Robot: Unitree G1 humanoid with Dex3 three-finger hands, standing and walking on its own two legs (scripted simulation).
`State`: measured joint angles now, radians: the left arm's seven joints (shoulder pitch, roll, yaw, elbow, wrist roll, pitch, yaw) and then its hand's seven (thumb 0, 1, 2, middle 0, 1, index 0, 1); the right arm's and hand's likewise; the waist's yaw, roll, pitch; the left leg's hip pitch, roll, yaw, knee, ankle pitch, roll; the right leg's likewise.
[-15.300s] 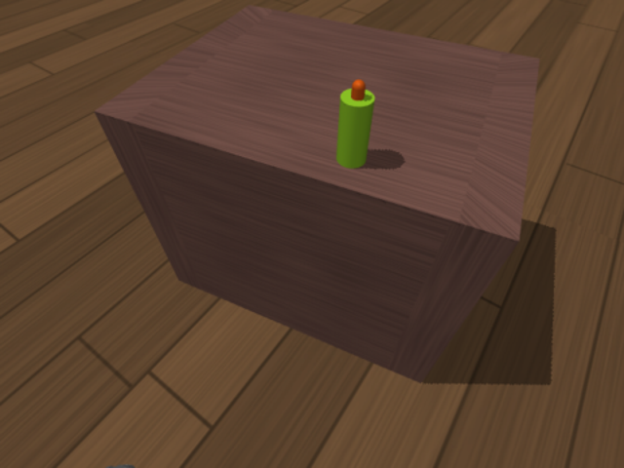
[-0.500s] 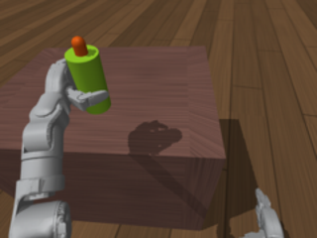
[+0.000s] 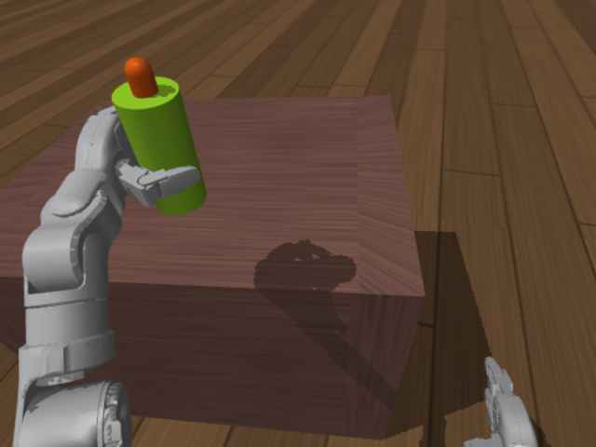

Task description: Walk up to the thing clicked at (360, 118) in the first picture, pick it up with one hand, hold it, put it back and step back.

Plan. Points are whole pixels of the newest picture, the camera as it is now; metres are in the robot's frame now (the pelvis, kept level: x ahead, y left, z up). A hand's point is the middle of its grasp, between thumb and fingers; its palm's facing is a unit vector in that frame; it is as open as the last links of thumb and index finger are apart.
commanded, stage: lift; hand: left
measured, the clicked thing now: (162, 139) +0.34 +0.15 +0.29
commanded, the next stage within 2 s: hold in 0.04 s
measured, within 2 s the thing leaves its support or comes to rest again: neither
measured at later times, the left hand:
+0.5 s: hand (152, 140) +0.35 +0.16 +0.29, palm faces +0.01 -1.00 -0.03, open 9.9 cm
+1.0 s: hand (154, 145) +0.34 +0.16 +0.28, palm faces +0.01 -1.00 -0.02, open 9.9 cm
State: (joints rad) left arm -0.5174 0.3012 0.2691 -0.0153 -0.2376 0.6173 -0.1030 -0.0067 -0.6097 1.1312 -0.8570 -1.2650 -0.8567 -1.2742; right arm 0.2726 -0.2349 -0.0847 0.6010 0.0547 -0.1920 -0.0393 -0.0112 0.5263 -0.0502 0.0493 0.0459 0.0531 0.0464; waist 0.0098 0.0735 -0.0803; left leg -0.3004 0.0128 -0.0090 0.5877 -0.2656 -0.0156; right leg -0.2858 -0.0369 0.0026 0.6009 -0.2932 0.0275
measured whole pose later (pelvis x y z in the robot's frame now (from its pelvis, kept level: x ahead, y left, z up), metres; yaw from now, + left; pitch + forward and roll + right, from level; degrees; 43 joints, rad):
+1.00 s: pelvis +0.01 +0.00 +0.00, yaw +0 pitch -1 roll +0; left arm -0.50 0.30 0.29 -0.21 -0.28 0.82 -0.09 -0.01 -0.59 1.10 -0.87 -1.24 -0.87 -1.25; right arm 0.26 -0.24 -0.10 0.62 0.08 -0.21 0.00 -0.01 0.52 -0.05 0.05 0.05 0.05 0.05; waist 0.03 0.08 -0.10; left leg -0.29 0.01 -0.01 0.60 -0.29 -0.01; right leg -0.27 -0.04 0.00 0.61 -0.31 0.03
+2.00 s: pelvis +0.00 +0.01 +0.00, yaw +0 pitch -1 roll +0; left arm -0.52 0.32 0.30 -0.17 -0.27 0.80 -0.09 -0.01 -0.59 1.10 -0.86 -1.24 -0.86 -1.25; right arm 0.26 -0.24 -0.10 0.62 0.08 -0.24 -0.02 -0.01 0.53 -0.05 0.05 0.05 0.05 0.05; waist 0.03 0.08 -0.10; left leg -0.31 0.01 -0.01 0.62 -0.28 -0.01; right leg -0.29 -0.04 0.01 0.62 -0.30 0.03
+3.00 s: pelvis +0.00 +0.00 +0.00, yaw +0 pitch -1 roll +0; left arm -0.59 0.33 0.31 -0.10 -0.27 0.82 -0.10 -0.01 -0.59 1.09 -0.87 -1.24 -0.87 -1.25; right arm 0.25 -0.24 -0.10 0.67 0.07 -0.25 -0.02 -0.01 0.55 -0.05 0.05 0.05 0.05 0.05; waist 0.03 0.08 -0.10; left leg -0.31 0.01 -0.01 0.61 -0.28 -0.01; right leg -0.29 -0.04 0.00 0.62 -0.31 0.03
